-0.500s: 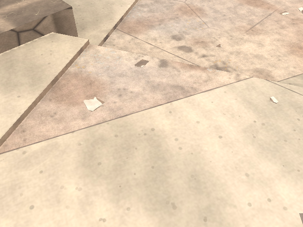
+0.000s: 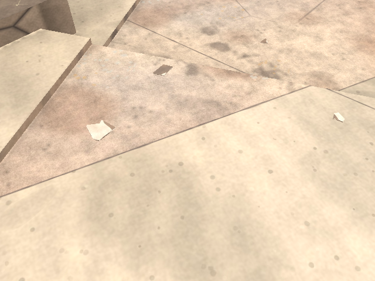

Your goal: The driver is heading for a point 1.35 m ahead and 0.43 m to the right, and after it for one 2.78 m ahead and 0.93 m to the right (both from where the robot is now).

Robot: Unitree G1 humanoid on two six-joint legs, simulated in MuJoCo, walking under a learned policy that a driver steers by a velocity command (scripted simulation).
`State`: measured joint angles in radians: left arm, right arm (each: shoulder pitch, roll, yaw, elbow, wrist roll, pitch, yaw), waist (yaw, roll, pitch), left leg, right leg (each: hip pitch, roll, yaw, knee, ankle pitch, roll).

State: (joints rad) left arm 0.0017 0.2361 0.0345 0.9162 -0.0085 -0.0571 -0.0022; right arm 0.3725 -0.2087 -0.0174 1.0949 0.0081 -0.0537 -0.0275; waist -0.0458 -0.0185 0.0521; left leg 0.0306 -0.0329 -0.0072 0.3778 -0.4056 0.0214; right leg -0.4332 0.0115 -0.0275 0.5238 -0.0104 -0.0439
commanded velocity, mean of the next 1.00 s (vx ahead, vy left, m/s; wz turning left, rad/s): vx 0.35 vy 0.00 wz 0.00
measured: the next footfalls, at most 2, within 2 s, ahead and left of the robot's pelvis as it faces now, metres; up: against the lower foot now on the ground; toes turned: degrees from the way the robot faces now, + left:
left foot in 0.38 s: +0.09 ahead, +0.12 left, +0.00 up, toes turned +2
right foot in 0.84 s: +0.39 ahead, -0.16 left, +0.00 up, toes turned -4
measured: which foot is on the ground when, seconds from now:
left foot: down 0.00-0.02, up 0.04-0.36, down 0.38-0.84, up 0.86-1.00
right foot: down 0.00-0.38, up 0.40-0.82, down 0.84-1.00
